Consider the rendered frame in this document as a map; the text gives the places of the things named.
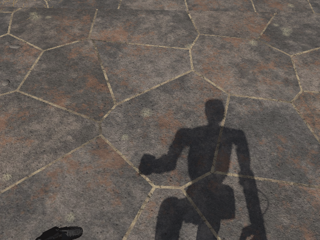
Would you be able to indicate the left robot hand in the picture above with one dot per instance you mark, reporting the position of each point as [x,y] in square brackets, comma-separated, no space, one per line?
[63,233]

